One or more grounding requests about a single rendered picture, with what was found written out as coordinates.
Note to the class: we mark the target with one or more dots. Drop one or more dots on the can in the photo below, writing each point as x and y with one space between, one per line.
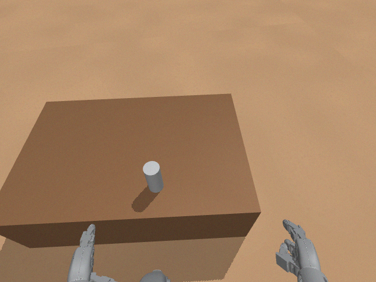
153 176

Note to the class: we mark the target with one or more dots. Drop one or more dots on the right robot arm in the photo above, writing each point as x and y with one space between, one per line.
311 275

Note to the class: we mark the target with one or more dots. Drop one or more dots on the left robot hand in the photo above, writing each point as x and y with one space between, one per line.
81 266

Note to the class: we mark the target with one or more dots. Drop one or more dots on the right robot hand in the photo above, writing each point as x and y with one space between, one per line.
303 251

